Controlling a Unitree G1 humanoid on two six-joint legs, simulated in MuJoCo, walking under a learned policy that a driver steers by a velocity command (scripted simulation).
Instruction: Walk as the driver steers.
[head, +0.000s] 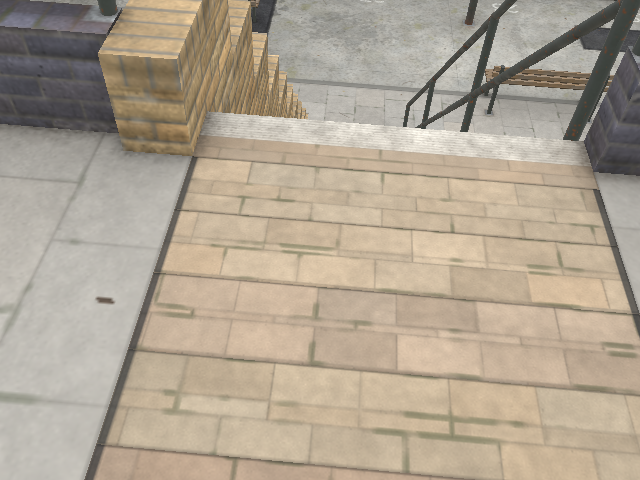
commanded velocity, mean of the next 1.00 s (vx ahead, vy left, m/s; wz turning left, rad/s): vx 0.50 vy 0.00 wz -0.10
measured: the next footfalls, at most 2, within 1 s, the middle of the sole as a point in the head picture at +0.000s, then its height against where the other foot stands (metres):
right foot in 0.28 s outside the picture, level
left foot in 0.82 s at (267, 422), level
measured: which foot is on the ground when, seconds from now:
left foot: down 0.00-0.28, up 0.30-0.80, down 0.82-1.00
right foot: up 0.00-0.26, down 0.28-0.84, up 0.86-1.00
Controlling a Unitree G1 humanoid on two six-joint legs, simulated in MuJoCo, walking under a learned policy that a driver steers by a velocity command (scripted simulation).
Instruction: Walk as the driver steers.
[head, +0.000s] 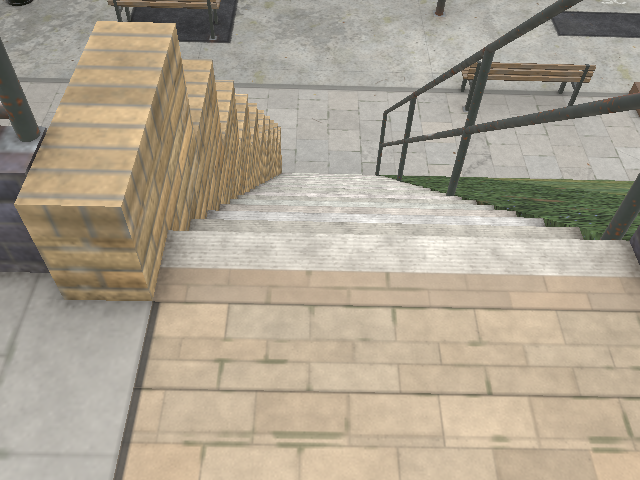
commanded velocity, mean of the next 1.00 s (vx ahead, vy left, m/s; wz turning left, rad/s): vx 0.45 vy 0.00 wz -0.45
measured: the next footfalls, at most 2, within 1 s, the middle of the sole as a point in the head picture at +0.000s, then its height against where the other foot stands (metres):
right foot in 0.38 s outside the picture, level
left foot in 0.92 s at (388, 393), level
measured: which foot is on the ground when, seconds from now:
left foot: down 0.00-0.36, up 0.38-0.90, down 0.92-1.00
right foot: up 0.00-0.36, down 0.38-0.92, up 0.94-1.00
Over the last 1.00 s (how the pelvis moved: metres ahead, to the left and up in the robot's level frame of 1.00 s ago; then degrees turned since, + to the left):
0.56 0.02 0.00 -8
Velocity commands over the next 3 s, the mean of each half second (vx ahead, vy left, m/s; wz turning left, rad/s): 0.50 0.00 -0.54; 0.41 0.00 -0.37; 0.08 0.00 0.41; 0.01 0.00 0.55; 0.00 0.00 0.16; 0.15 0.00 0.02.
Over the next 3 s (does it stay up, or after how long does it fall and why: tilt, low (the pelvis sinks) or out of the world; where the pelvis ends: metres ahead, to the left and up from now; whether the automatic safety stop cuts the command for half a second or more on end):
stays up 0.55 -0.13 -0.01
